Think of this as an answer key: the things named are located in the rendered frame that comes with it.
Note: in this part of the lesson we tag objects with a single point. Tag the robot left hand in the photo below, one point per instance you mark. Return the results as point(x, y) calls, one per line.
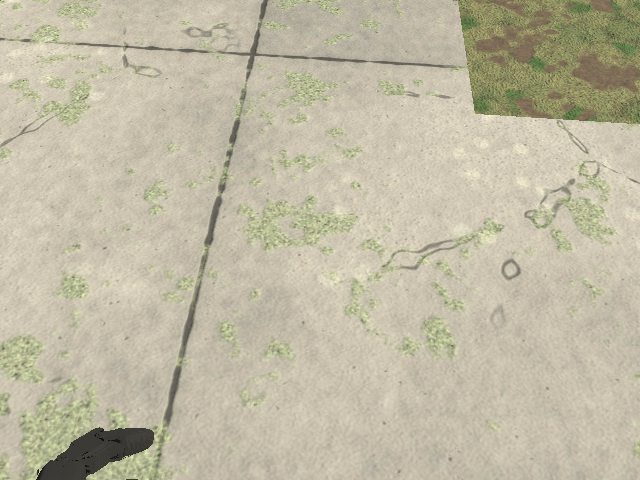
point(94, 450)

